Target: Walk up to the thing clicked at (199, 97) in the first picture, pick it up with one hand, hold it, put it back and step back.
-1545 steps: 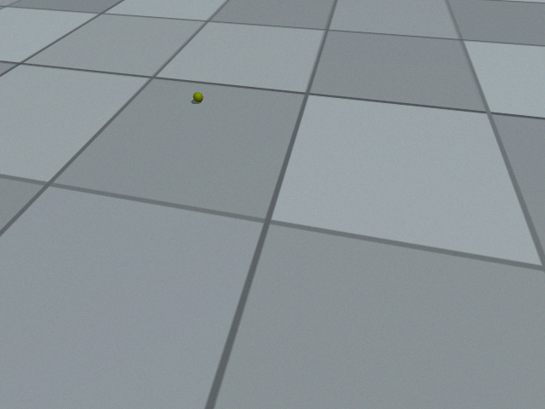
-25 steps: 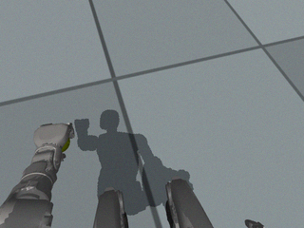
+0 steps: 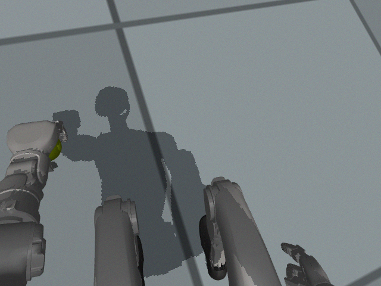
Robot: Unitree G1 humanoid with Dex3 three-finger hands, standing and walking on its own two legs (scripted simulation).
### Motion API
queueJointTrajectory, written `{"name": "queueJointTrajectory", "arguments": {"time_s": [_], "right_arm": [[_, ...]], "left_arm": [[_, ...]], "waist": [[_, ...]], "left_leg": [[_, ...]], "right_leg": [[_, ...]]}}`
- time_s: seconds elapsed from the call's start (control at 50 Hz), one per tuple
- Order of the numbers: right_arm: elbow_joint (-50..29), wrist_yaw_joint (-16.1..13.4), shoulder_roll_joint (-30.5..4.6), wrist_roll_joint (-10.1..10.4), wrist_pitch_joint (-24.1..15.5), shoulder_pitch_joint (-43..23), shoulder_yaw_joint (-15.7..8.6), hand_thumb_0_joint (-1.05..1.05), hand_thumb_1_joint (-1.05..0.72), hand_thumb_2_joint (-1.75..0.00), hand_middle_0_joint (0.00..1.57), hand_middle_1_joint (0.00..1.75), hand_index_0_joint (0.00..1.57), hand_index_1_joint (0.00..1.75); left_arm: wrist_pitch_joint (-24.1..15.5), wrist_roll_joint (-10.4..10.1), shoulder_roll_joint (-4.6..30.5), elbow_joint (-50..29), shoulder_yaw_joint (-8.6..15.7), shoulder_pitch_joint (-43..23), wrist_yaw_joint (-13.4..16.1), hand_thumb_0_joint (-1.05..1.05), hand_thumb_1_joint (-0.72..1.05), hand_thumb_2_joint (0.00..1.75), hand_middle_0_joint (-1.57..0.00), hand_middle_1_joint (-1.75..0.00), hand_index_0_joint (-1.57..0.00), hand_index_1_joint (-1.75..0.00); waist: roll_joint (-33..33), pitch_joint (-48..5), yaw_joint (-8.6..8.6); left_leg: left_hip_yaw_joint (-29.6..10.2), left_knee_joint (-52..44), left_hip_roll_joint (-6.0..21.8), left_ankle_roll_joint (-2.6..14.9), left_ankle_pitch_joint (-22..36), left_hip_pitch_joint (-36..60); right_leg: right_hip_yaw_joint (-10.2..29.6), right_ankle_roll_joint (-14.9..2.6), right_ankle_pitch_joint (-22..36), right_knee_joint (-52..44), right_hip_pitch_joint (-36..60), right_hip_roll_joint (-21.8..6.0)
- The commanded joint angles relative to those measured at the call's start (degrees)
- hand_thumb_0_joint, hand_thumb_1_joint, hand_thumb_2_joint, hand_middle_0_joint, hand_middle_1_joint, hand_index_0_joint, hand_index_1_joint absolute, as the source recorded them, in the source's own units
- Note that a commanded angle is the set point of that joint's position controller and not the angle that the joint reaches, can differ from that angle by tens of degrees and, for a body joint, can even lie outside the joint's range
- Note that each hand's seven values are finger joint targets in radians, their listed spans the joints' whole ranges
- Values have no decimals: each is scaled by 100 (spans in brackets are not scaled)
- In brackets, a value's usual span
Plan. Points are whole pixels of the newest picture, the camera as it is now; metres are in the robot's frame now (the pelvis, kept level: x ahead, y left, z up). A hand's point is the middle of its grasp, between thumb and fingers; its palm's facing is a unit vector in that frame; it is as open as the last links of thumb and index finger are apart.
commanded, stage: crouch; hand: left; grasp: from above
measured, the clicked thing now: (44, 147) +0.45 +0.28 -0.18
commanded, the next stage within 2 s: lower in 0.76 s
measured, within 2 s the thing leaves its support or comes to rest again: neither
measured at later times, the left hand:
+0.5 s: hand (57, 154) +0.44 +0.28 -0.24, palm faces -0.49 -0.04 -0.87, open 8.2 cm
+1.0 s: hand (60, 155) +0.45 +0.28 -0.29, palm faces -0.49 -0.04 -0.87, open 8.2 cm
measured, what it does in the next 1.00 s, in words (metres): lowers itself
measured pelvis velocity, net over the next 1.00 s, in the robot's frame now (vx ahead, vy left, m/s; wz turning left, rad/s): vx -0.01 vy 0.00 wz -0.06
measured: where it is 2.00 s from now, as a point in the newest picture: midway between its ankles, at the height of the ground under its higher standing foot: (175, 267)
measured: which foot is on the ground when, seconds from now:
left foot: down 0.00-1.00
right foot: down 0.00-1.00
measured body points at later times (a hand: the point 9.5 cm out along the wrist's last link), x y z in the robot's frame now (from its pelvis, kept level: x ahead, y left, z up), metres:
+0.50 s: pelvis -0.01 +0.00 -0.07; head +0.24 +0.05 +0.30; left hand +0.46 +0.28 -0.19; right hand +0.03 -0.28 -0.18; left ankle +0.07 +0.12 -0.41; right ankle +0.09 -0.14 -0.41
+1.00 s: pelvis -0.01 +0.00 -0.10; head +0.25 +0.06 +0.26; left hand +0.47 +0.28 -0.24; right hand +0.03 -0.28 -0.21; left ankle +0.07 +0.12 -0.41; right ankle +0.08 -0.14 -0.41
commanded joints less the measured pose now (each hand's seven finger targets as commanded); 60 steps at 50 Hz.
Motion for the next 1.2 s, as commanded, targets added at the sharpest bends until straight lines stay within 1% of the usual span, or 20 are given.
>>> {"name": "queueJointTrajectory", "arguments": {"time_s": [0.0,0.08,0.12,0.16,0.18,0.22,0.3,0.34,0.36,0.4,0.46,0.62,0.74,0.86,0.9,0.96,0.98,1.02,1.14,1.18], "right_arm": [[-125,33,-1256,-12,-62,1300,-435,0,-91,-90,20,30,20,30],[-142,74,-1248,-31,-27,1277,-424,0,-91,-90,20,30,20,30],[-117,69,-1255,-37,-5,1230,-410,0,-91,-90,20,30,20,30],[-146,111,-1298,-55,11,1283,-383,0,-91,-90,20,30,20,30],[-132,102,-1288,-45,20,1212,-363,0,-91,-90,20,30,20,30],[-131,128,-1295,-67,28,1253,-346,0,-91,-90,20,30,20,30],[-101,171,-1340,-89,43,1273,-329,0,-91,-90,20,30,20,30],[-106,195,-1362,-87,63,1281,-337,0,-91,-90,20,30,20,30],[-86,207,-1363,-108,64,1303,-303,0,-91,-90,20,30,20,30],[-64,209,-1403,-112,56,1265,-308,0,-90,-90,20,30,20,30],[-47,248,-1390,-137,62,1352,-267,0,-91,-90,20,30,20,30],[2,300,-1526,-192,38,1422,-160,0,-91,-90,20,30,20,30],[41,312,-1517,-204,46,1367,-105,0,-91,-90,20,30,20,30],[45,331,-1538,-235,55,1398,-60,0,-91,-90,20,30,20,30],[73,332,-1563,-239,57,1361,-39,0,-91,-90,20,30,20,30],[86,362,-1560,-270,33,1335,28,0,-91,-90,20,30,20,30],[88,361,-1579,-279,30,1287,37,0,-91,-90,20,30,20,30],[53,379,-1600,-319,14,1321,57,0,-91,-90,20,30,20,30],[56,403,-1671,-416,21,1234,114,0,-91,-90,20,30,20,30],[68,422,-1677,-465,-3,1218,138,0,-91,-90,20,30,20,30]], "left_arm": [[7,-80,1609,-914,271,-2106,272,0,61,77,-90,-88,-96,-82],[-23,-76,1687,-735,269,-2182,244,0,64,79,-91,-90,-97,-84],[-68,-59,1871,-761,337,-2296,241,0,62,79,-91,-88,-97,-82],[-106,-37,1930,-722,368,-2313,224,0,62,80,-90,-90,-96,-84],[-121,-40,2071,-721,420,-2363,240,0,61,80,-90,-89,-95,-83],[-156,2,1942,-497,337,-2302,210,0,60,78,-89,-88,-95,-82],[-210,21,2166,-442,480,-2332,232,0,59,77,-89,-87,-94,-81],[-248,62,2162,-371,432,-2533,234,0,60,76,-88,-87,-94,-81],[-252,96,2091,-199,421,-2345,235,0,59,76,-88,-87,-94,-81],[-291,81,2296,-305,531,-2608,278,0,59,75,-88,-85,-93,-79],[-332,156,2233,-81,456,-2549,280,0,57,76,-88,-84,-93,-79],[-434,242,2564,39,580,-2782,360,0,60,79,-91,-84,-95,-80],[-494,282,2659,126,594,-2793,423,0,59,80,-90,-84,-94,-80],[-476,299,2518,304,524,-2633,446,0,58,79,-93,-82,-96,-79],[-494,307,2614,262,505,-2845,461,0,58,77,-92,-83,-96,-79],[-527,284,2524,602,452,-2729,484,0,60,78,-92,-86,-96,-81],[-562,318,2742,479,550,-2833,511,0,61,80,-95,-84,-98,-81],[-591,370,2688,577,560,-2770,543,0,64,79,-95,-85,-99,-81],[-713,475,2983,625,751,-2879,775,0,64,83,-95,-88,-99,-84],[-685,524,2876,788,680,-2880,829,0,66,83,-95,-91,-99,-86]], "waist": [[1283,-4103,-84],[1296,-3869,-140],[1352,-3960,-76],[1309,-3946,-162],[1286,-3919,-82],[1257,-3879,-183],[1347,-3814,-101],[1418,-3732,-209],[1439,-3596,-195],[1555,-3620,-193],[1455,-3608,-263],[1536,-3569,-361],[1594,-3539,-273],[1596,-3359,-371],[1508,-3483,-406],[1406,-3155,-476],[1538,-3242,-415],[1652,-3213,-467],[1877,-3366,-483],[1816,-3137,-601]], "left_leg": [[307,-1088,-91,125,1538,3205],[349,-871,-79,125,1298,2867],[378,-724,-80,135,1306,2762],[384,-614,-94,146,1336,2580],[396,-556,-91,165,1308,2448],[387,-440,-94,164,1330,2391],[370,-344,-91,149,1255,2340],[339,-311,-90,142,1092,2269],[314,-319,-96,121,1085,2274],[285,-268,-85,120,1000,2250],[324,-94,-103,143,1035,2108],[311,142,-108,151,967,1880],[348,244,-116,154,888,1695],[314,374,-124,149,1060,1688],[309,492,-106,177,1121,1611],[293,603,-113,179,1076,1389],[292,618,-117,169,1099,1389],[258,645,-109,132,1195,1580],[243,791,-115,121,1226,1557],[245,873,-104,137,1129,1475]], "right_leg": [[-410,-494,1466,-984,1591,182],[-422,-494,1329,-797,1405,204],[-418,-499,1342,-682,1384,235],[-435,-475,1405,-581,1450,225],[-435,-478,1396,-537,1390,242],[-449,-468,1410,-453,1316,249],[-490,-487,1317,-274,1093,243],[-524,-507,1166,-181,886,254],[-541,-510,1143,-136,814,238],[-555,-523,1074,-30,627,227],[-566,-501,1130,23,687,244],[-634,-492,1098,250,507,251],[-652,-507,1035,349,434,298],[-692,-483,1207,451,343,280],[-702,-468,1311,469,410,313],[-722,-461,1276,560,317,316],[-733,-478,1265,620,294,325],[-777,-471,1309,715,199,306],[-845,-468,1347,908,173,348],[-873,-450,1283,932,34,355]]}}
